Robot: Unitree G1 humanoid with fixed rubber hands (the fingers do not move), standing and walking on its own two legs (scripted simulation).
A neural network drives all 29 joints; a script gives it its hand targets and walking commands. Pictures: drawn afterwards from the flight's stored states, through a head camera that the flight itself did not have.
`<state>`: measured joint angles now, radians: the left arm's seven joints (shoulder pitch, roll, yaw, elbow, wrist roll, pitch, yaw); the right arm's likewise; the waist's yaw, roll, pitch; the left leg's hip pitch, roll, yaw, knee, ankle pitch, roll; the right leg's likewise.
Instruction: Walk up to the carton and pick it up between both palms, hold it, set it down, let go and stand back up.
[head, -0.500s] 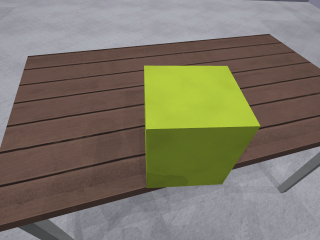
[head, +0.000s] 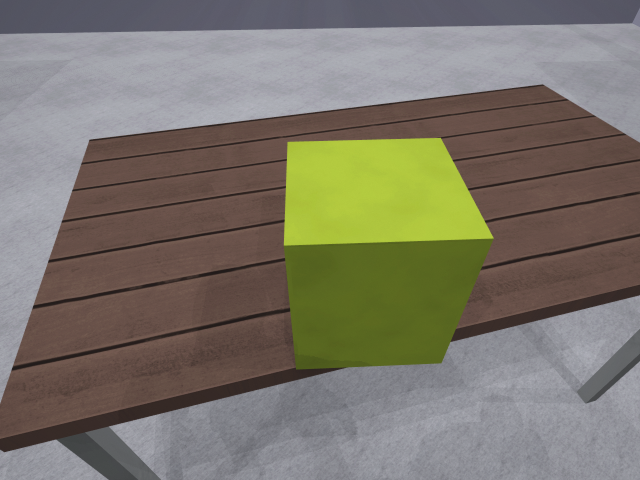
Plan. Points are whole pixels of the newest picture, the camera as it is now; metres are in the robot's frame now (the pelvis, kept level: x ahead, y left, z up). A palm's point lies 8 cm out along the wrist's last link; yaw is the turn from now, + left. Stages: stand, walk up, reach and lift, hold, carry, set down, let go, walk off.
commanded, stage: stand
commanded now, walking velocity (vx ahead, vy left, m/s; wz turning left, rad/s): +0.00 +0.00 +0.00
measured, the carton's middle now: (366, 256) +0.41 -0.05 +0.08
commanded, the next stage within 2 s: none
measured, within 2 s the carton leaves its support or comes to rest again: neither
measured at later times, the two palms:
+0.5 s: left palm out of the picture -0.08 +0.21 -0.14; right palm out of the picture -0.11 -0.24 -0.14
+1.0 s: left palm out of the picture -0.10 +0.20 -0.15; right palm out of the picture -0.10 -0.22 -0.15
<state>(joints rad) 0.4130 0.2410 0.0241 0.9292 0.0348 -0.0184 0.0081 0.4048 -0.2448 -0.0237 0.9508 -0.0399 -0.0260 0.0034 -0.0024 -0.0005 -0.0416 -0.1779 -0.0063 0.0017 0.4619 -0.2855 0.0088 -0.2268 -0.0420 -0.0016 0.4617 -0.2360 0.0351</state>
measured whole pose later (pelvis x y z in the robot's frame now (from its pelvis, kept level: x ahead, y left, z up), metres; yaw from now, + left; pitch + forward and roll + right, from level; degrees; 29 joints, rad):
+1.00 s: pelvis -0.05 -0.01 +0.00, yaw +0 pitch +0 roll +0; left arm 0.39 0.14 -0.02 1.13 0.02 0.01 0.01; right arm 0.42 -0.14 0.01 1.10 -0.02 -0.01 -0.02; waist 0.01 0.00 -0.02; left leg -0.25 0.01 -0.01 0.48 -0.23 -0.01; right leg -0.29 -0.03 -0.01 0.46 -0.17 0.02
